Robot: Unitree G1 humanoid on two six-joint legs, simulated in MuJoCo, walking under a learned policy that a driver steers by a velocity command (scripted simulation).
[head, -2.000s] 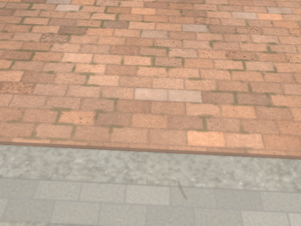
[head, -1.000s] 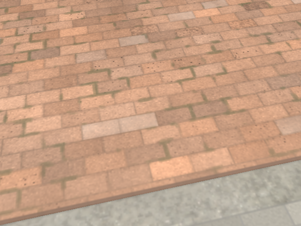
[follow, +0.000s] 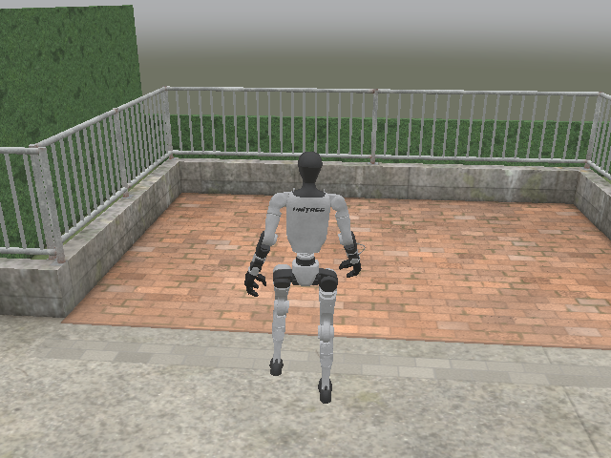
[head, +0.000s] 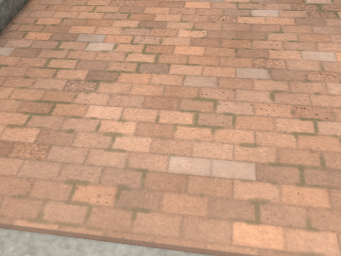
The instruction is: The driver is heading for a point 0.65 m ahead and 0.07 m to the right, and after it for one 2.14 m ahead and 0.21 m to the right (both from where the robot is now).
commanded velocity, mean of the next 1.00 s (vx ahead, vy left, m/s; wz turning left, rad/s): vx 0.13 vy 0.00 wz -0.27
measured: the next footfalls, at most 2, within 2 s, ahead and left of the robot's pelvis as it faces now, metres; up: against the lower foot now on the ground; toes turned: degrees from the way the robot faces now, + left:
left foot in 0.20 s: +0.26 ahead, +0.15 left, +0.00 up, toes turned +1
right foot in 0.66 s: +0.20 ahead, -0.09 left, +0.00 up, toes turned -16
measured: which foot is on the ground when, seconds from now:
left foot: up 0.00-0.18, down 0.20-0.66, up 0.68-1.00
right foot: down 0.00-0.22, up 0.24-0.64, down 0.66-1.00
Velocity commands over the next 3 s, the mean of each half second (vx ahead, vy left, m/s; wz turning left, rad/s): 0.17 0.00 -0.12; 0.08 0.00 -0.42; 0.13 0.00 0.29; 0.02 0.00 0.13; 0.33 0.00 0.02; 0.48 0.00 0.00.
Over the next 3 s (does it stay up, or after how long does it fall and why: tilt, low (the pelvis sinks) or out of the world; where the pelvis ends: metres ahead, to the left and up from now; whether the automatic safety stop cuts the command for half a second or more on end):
stays up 0.74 0.00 0.00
